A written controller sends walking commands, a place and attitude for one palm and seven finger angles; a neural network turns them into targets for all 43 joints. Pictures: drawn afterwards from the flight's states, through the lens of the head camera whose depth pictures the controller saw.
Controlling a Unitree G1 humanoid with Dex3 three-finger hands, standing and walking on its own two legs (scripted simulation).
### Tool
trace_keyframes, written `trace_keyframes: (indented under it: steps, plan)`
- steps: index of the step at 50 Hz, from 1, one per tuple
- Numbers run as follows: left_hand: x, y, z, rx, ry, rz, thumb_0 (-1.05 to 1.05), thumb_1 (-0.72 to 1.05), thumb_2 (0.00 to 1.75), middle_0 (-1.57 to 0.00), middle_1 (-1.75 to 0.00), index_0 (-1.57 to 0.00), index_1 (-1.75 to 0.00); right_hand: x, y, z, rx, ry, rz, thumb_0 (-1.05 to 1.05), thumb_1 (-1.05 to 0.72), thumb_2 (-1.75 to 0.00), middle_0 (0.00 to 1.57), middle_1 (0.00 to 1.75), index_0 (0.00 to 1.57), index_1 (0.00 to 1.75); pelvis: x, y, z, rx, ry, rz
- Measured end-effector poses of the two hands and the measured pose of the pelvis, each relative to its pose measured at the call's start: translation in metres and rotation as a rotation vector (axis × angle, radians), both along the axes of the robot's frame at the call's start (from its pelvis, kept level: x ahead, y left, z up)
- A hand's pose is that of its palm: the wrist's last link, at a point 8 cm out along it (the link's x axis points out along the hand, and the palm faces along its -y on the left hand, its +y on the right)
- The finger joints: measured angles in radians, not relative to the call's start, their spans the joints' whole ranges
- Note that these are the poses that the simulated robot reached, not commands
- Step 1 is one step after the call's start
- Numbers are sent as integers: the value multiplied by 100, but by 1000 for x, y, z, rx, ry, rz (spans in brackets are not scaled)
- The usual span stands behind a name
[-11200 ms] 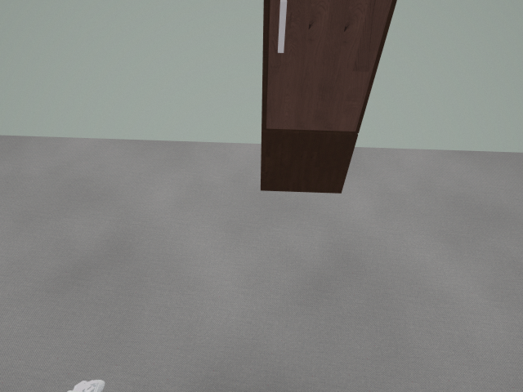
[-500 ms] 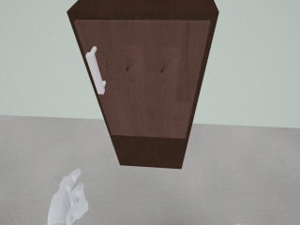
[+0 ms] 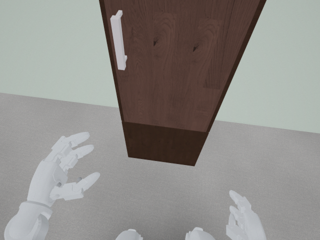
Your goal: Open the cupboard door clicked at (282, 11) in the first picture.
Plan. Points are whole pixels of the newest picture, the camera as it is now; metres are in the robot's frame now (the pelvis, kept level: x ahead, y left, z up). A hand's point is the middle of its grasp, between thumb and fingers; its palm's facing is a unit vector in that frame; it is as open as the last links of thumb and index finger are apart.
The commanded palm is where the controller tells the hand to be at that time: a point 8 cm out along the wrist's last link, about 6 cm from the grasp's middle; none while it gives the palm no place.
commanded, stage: raise the hand with hooked fingers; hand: left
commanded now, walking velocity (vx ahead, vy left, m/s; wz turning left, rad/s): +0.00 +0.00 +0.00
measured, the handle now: (120, 41) +0.62 +0.18 +0.16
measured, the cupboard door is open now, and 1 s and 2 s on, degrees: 0 0 0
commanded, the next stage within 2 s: move the hooked fingers beside the handle in 1.44 s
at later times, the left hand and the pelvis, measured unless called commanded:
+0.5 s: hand (55, 143) +0.28 +0.25 +0.12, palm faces -0.01 -1.00 -0.06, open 12.9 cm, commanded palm +0.25 +0.30 +0.13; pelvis +0.02 +0.01 +0.03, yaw -1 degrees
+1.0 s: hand (47, 103) +0.33 +0.26 +0.18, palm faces +0.00 -1.00 -0.04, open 14.0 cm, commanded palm +0.30 +0.31 +0.18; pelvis +0.03 -0.01 +0.05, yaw -1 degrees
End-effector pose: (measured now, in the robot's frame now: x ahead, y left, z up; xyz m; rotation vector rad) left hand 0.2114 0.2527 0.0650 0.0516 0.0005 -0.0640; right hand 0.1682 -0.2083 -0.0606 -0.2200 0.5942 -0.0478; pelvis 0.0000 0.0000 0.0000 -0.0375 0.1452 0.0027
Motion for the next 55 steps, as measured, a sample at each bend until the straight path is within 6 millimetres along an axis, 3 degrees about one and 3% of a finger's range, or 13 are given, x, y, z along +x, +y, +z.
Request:
trace_keyframes:
  steps: [5, 10, 20, 27, 32, 40, 50, 55]
  plan:
    - [16, 13, 10, 2, 54, -2, 1, 21, 61, -25, -74, -25, -75, -30, 8, -4, 30, 64, -52, 2, -90, -90, 21, 30, 21, 30, 3, 8, 10, 7, -5, -17]
    - [21, 27, 22, 8, 34, 33, 0, 10, 56, -26, -81, -26, -82, -40, -4, 4, -11, 72, -70, 2, -90, -90, 21, 30, 21, 30, 8, 14, 16, 10, -13, -24]
    - [36, 42, 41, 10, 0, 44, 0, -13, 46, -28, -96, -27, -97, -10, -28, 32, -105, -7, -67, 2, -91, -90, 20, 30, 20, 30, 17, 16, 25, 5, -46, -16]
    - [51, 53, 63, 4, -27, 62, 0, -30, 39, -29, -107, -28, -108, 16, -22, 47, -86, -64, -38, 2, -91, -90, 20, 30, 20, 30, 23, 11, 33, 6, -72, -12]
    - [60, 58, 75, -2, -21, 67, -1, -40, 34, -30, -113, -29, -114, 25, -16, 47, -59, -65, -20, 1, -91, -90, 20, 30, 20, 30, 26, 7, 38, 9, -85, -11]
    - [77, 62, 95, -2, -24, 70, -1, -48, 31, -30, -118, -30, -119, 19, -19, 40, -40, -15, -25, 1, -91, -90, 21, 30, 20, 30, 29, 0, 43, 14, -99, -12]
    - [101, 65, 116, -12, -36, 61, -1, -50, 30, -30, -119, -30, -120, 1, -42, 37, -61, 45, -77, 2, -91, -90, 21, 30, 20, 30, 29, -8, 48, 23, -107, -23]
    - [104, 59, 115, -26, -30, 40, -1, -50, 30, -30, -120, -30, -120, -5, -52, 40, -68, 45, -99, 2, -91, -90, 21, 30, 20, 30, 29, -9, 49, 27, -104, -32]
